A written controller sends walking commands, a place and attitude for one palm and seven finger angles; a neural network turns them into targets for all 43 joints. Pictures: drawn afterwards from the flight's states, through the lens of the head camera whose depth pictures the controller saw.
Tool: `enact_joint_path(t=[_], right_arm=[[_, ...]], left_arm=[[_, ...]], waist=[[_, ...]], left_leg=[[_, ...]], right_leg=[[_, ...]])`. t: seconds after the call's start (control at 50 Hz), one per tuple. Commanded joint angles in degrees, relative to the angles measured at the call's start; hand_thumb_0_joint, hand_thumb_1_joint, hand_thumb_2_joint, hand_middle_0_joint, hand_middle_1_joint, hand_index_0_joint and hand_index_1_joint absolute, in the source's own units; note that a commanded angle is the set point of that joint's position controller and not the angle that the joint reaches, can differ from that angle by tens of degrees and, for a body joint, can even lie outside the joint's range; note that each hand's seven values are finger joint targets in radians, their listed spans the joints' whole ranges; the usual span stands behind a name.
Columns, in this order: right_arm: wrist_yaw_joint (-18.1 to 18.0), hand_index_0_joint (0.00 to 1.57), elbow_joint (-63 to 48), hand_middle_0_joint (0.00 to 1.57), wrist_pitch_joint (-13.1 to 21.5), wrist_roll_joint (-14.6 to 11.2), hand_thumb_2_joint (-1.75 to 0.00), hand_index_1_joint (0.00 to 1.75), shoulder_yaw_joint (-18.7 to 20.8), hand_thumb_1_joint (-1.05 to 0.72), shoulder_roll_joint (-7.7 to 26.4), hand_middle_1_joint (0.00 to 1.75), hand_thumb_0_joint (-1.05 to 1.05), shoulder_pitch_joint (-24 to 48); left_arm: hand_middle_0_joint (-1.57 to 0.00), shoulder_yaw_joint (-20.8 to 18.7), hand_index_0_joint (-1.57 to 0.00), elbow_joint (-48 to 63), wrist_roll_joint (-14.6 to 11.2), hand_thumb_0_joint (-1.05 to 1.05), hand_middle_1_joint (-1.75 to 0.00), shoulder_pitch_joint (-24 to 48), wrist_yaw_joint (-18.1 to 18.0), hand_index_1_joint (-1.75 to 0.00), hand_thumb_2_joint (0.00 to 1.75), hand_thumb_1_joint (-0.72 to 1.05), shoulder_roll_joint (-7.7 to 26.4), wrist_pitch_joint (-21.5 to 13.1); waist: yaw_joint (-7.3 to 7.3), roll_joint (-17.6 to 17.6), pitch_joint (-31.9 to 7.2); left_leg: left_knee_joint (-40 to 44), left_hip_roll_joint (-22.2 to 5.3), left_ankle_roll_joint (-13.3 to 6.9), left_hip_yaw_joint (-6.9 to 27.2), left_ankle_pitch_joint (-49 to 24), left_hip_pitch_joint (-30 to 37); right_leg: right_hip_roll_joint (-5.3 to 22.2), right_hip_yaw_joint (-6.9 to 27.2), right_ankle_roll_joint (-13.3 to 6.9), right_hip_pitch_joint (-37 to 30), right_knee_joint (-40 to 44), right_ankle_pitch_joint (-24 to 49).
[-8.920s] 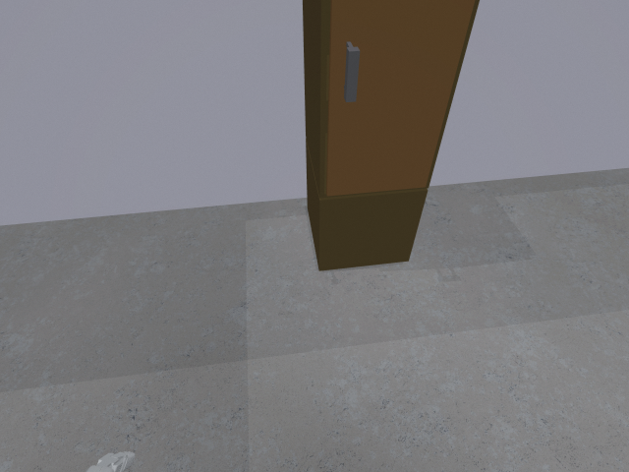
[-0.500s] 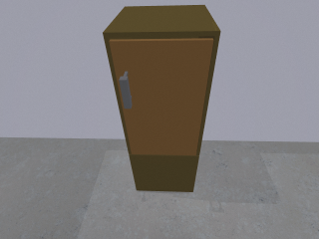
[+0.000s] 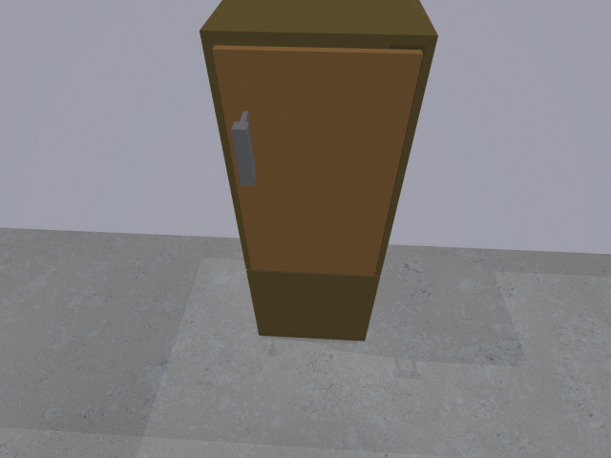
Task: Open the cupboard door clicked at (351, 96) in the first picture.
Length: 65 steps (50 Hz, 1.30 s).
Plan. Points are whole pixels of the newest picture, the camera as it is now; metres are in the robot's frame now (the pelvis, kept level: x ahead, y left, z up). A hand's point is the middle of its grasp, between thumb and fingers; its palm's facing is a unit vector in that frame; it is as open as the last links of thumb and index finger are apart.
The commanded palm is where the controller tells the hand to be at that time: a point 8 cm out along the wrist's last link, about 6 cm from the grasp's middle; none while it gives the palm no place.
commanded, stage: look again from close up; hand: left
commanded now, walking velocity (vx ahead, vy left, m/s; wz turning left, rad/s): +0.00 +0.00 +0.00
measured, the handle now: (246, 148) +0.63 +0.15 +0.08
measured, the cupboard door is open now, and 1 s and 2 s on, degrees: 0 0 0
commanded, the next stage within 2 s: shuffle to correct the standing spot in 0.52 s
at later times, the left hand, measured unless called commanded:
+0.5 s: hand out of the picture +0.01 +0.16 -0.17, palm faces +0.06 -0.98 -0.19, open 7.3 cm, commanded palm none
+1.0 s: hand out of the picture +0.04 +0.14 -0.18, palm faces +0.07 -0.99 -0.15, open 7.4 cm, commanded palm none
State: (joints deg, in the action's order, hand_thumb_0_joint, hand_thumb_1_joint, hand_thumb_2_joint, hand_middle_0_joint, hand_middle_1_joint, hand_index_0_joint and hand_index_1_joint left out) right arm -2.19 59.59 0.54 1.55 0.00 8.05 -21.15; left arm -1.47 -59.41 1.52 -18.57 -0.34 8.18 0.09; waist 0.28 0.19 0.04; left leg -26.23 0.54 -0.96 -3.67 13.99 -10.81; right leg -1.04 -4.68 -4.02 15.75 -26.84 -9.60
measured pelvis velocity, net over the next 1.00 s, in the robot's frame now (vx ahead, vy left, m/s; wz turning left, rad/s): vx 0.07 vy -0.02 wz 0.01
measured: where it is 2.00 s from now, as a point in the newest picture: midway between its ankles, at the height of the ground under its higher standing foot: outside the picture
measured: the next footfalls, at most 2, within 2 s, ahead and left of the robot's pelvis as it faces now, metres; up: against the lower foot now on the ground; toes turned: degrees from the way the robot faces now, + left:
left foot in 1.28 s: +0.14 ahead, +0.11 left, +0.00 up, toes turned +0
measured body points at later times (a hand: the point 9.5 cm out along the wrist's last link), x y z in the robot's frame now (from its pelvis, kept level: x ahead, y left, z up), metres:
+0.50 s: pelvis +0.02 -0.01 +0.00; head +0.01 -0.02 +0.45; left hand +0.01 +0.21 -0.15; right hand -0.01 -0.21 -0.16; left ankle +0.00 +0.11 -0.74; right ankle +0.05 -0.07 -0.74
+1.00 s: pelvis +0.07 -0.02 -0.01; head +0.08 -0.03 +0.44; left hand +0.03 +0.19 -0.16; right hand +0.02 -0.23 -0.17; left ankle +0.00 +0.11 -0.74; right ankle +0.05 -0.07 -0.74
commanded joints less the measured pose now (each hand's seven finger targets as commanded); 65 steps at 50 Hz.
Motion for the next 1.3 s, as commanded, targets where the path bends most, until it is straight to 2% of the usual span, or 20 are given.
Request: enact_joint_path(t=[0.0,0.06,0.16,0.26,0.6,0.68,0.78,0.9,0.94,0.96,0.98,1.0,1.02,1.04,1.08,1.16,1.2,1.22,1.26,1.28], right_arm=[[0.1,0.2,-1.4,0.2,1.2,-0.4,-0.9,0.3,0.4,-0.9,4.2,0.3,0.0,-3.1],[0.2,0.2,0.4,0.2,1.0,-0.4,-0.9,0.3,0.0,-0.9,3.4,0.3,0.0,-5.1],[0.2,0.2,1.6,0.2,1.4,-0.4,-0.9,0.3,-0.2,-0.9,3.5,0.3,0.0,-4.9],[0.0,0.2,2.3,0.2,1.3,-0.6,-0.9,0.3,-0.4,-0.9,3.2,0.3,0.0,-4.8],[-0.2,0.2,3.4,0.2,1.0,-0.6,-0.9,0.3,-0.5,-0.9,2.9,0.3,0.0,-5.1],[-0.2,0.2,3.5,0.2,0.8,0.0,-0.9,0.3,0.1,-0.9,3.7,0.3,0.0,-6.2],[-0.3,0.2,2.6,0.2,0.9,0.3,-0.9,0.3,0.9,-0.9,4.4,0.3,0.0,-5.7],[-0.8,0.2,1.6,0.2,2.2,0.0,-0.9,0.3,1.8,-0.9,6.0,0.3,0.0,-5.6],[-0.9,0.2,1.1,0.2,2.7,-0.2,-0.9,0.3,1.8,-0.9,5.6,0.3,0.0,-4.6],[-0.9,0.2,0.8,0.2,3.0,-0.4,-0.9,0.3,1.6,-0.9,4.4,0.3,0.0,-4.0],[-0.9,0.2,0.4,0.2,3.2,-0.6,-0.9,0.3,1.1,-0.9,2.7,0.3,0.0,-3.7],[-0.8,0.2,-0.4,0.2,3.0,-0.7,-0.9,0.3,0.8,-0.9,2.0,0.3,0.0,-1.5],[-1.1,0.2,-0.6,0.2,2.7,-0.7,-0.9,0.3,0.9,-0.9,2.6,0.3,0.0,-0.3],[-1.2,0.2,-0.1,0.2,2.5,-0.9,-0.9,0.3,0.9,-0.9,1.7,0.3,0.0,-0.3],[-0.7,0.2,0.3,0.2,2.1,-1.6,-0.9,0.3,0.4,-0.9,0.2,0.3,0.0,0.8],[-0.5,0.2,0.4,0.2,0.7,-2.1,-0.9,0.3,0.7,-0.9,-1.0,0.3,0.0,1.7],[-0.8,0.2,0.6,0.2,-0.1,-1.8,-0.9,0.3,1.1,-0.9,0.6,0.3,0.0,1.2],[-1.0,0.2,0.4,0.2,-0.3,-1.5,-0.9,0.3,1.5,-0.9,2.2,0.3,0.0,1.4],[-1.2,0.2,-0.8,0.2,-0.2,-1.2,-0.9,0.3,2.1,-0.9,5.1,0.3,0.0,1.2],[-1.3,0.2,-1.1,0.2,-0.6,-0.9,-0.9,0.3,2.2,-0.9,6.2,0.3,0.0,1.8]], left_arm=[[-0.2,-0.7,-0.2,1.3,-0.6,0.0,-0.3,-2.5,-0.7,-0.3,0.9,0.9,4.9,-1.7],[-0.2,-0.5,-0.2,1.1,-0.8,0.0,-0.3,-1.2,-1.0,-0.3,0.9,0.9,5.0,-1.9],[-0.2,-0.4,-0.2,0.4,-1.0,0.0,-0.3,-1.5,-1.3,-0.3,0.9,0.9,4.9,-1.9],[-0.2,-0.1,-0.2,-0.5,-1.0,0.0,-0.3,-2.0,-1.4,-0.3,0.9,0.9,4.7,-2.0],[-0.2,0.3,-0.2,-1.7,-1.0,0.0,-0.3,-3.4,-1.7,-0.3,0.9,0.9,4.0,-1.8],[-0.2,-0.4,-0.2,-1.6,-0.5,0.0,-0.3,-4.3,-1.2,-0.3,0.9,0.9,4.0,-1.2],[-0.2,-1.0,-0.2,-0.5,0.0,0.0,-0.3,-5.4,-0.3,-0.3,0.9,0.9,3.0,-0.8],[-0.2,-1.1,-0.2,0.5,0.4,0.0,-0.3,-6.7,0.6,-0.3,0.9,0.9,1.1,-1.6],[-0.2,-1.5,-0.2,-0.1,0.4,0.0,-0.3,-9.2,0.7,-0.3,0.9,0.9,1.6,-2.0],[-0.2,-1.8,-0.2,-0.8,0.4,0.0,-0.3,-11.2,0.5,-0.3,0.9,0.9,2.5,-2.3],[-0.2,-2.2,-0.2,-2.1,0.2,0.0,-0.3,-14.1,0.0,-0.3,0.9,0.9,4.5,-2.6],[-0.2,-2.7,-0.2,-3.1,0.0,0.0,-0.3,-16.9,-0.7,-0.3,0.9,0.9,5.7,-2.8],[-0.2,-2.2,-0.2,-3.4,-0.1,0.0,-0.3,-16.7,-1.5,-0.3,0.9,0.9,4.6,-3.0],[-0.2,-1.7,-0.2,-3.3,-0.1,0.0,-0.3,-14.5,-2.0,-0.3,0.9,0.9,3.7,-3.2],[-0.2,-1.3,-0.2,-2.3,0.0,0.0,-0.3,-11.3,-2.6,-0.3,0.9,0.9,4.5,-3.4],[-0.2,-0.9,-0.2,-1.0,-0.2,0.0,-0.3,-6.6,-2.8,-0.3,0.9,0.9,5.3,-2.5],[-0.2,-0.8,-0.2,-0.7,-0.6,0.0,-0.3,-6.1,-2.9,-0.3,0.9,0.9,5.2,-1.7],[-0.2,-0.8,-0.2,-0.4,-0.7,0.0,-0.3,-6.1,-2.8,-0.3,0.9,0.9,4.9,-1.3],[-0.2,-0.8,-0.2,0.8,-0.5,0.0,-0.3,-6.9,-3.1,-0.3,0.9,0.9,3.4,-0.5],[-0.2,-0.7,-0.2,1.2,-0.4,0.0,-0.3,-7.5,-3.5,-0.3,0.9,0.9,2.5,-0.2]], waist=[[-0.51,-4.6,4.2],[-1.46,-4.5,5.0],[-0.57,0.7,4.3],[-0.4,-1.0,4.5],[-0.52,0.5,5.0],[-0.57,-1.2,5.0],[-0.34,2.5,10.1],[0.25,4.6,9.9],[1.4,0.9,6.8],[2.13,-4.2,5.5],[2.89,-11.1,3.6],[3.76,-14.5,2.6],[3.24,-9.4,2.2],[2.1,-4.9,1.6],[1.25,-0.7,-0.9],[-0.53,-4.1,-1.4],[-1.19,-7.2,-0.2],[-1.28,-6.7,0.3],[-0.8,-0.9,0.4],[-0.53,1.6,1.8]], left_leg=[[5.8,-4.3,-1.5,5.2,5.1,-8.5],[5.1,-4.2,-1.1,4.8,2.2,-5.1],[7.8,-5.4,-1.0,6.0,0.9,-7.0],[7.5,-5.3,-0.7,5.4,-0.5,-6.7],[8.1,-5.3,-0.6,5.3,0.2,-5.0],[7.7,-5.4,-1.6,5.3,11.6,-6.4],[10.8,-8.0,-3.5,9.3,20.1,-10.0],[12.1,-13.5,-6.6,14.5,14.6,-8.3],[6.1,-11.1,-5.7,10.4,8.1,-9.7],[0.1,-7.6,-4.3,6.1,5.6,-13.6],[-10.4,-2.4,-2.1,-0.7,5.3,-18.9],[-20.9,-0.7,-0.7,-2.3,14.6,-23.6],[-26.3,-2.1,0.1,1.1,16.7,-23.6],[-26.9,-2.9,0.6,2.4,16.2,-22.1],[-21.3,-3.0,1.2,1.8,15.6,-18.3],[-6.9,-1.0,1.6,-0.1,2.1,-7.9],[-0.9,-0.9,1.4,-0.4,-7.0,-2.4],[0.0,-2.6,0.7,0.1,-14.9,1.0],[-3.8,-10.0,-3.2,5.5,-37.5,5.4],[-4.3,-11.8,-4.6,6.2,-38.7,4.5]], right_leg=[[8.4,12.6,-0.3,-4.3,10.5,-11.5],[8.7,12.3,-0.3,-1.1,12.5,-12.9],[7.5,10.4,0.2,-5.2,10.1,-6.1],[7.9,10.4,0.3,-6.4,10.5,-4.0],[7.6,10.2,0.6,-5.9,11.4,-5.1],[6.5,10.4,0.2,-3.8,9.9,-17.7],[4.6,9.0,-0.5,1.3,5.5,-20.4],[2.8,4.4,-0.4,1.8,-3.2,-8.5],[4.6,7.3,-0.9,-3.9,-0.2,-6.0],[7.1,11.8,-1.9,-9.7,2.6,-3.2],[12.6,19.5,-3.2,-17.1,6.7,5.0],[18.1,25.2,-5.2,-21.4,9.1,23.1],[19.5,23.7,-6.7,-21.2,7.0,41.4],[19.3,19.6,-7.4,-20.5,4.9,53.2],[17.9,14.6,-8.1,-20.8,3.3,59.2],[12.6,8.6,-4.1,-14.3,1.3,49.7],[10.9,7.7,-0.6,-10.3,-0.5,43.4],[10.0,7.6,1.3,-7.0,-1.3,39.1],[6.6,5.9,4.5,-0.6,-2.0,21.9],[5.4,6.3,5.4,0.7,-1.6,14.8]])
